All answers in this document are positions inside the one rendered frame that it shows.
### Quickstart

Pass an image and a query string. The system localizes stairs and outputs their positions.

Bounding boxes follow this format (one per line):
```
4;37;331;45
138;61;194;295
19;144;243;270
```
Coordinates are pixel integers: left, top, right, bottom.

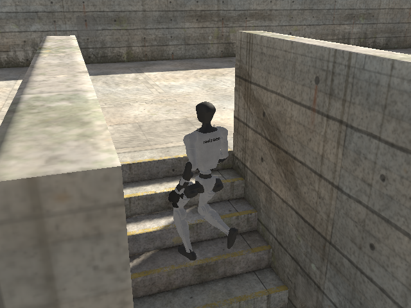
121;151;289;308

